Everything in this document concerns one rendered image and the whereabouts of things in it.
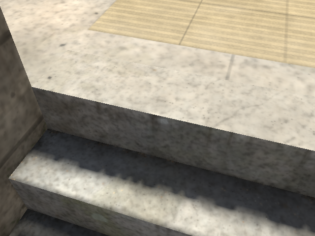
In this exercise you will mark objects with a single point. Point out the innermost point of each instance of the stairs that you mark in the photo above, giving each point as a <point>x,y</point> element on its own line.
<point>106,170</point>

